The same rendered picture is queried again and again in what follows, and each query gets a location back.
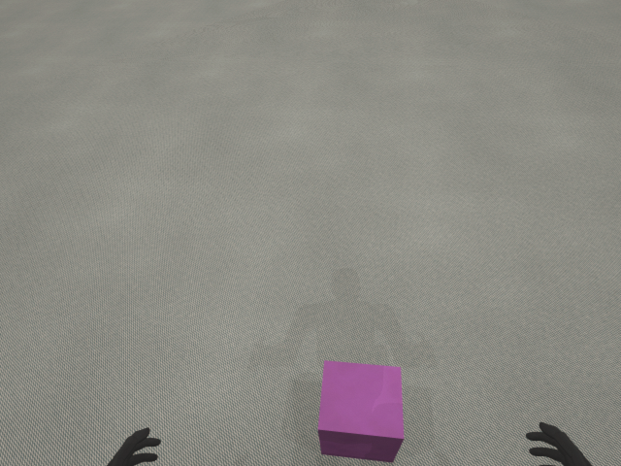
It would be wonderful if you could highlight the carton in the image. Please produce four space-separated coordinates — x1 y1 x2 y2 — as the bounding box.
318 360 404 463

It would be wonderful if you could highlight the robot right hand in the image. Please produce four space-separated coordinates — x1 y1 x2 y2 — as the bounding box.
526 422 592 466

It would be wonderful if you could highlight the robot left hand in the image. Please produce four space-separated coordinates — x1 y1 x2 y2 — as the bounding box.
107 428 161 466

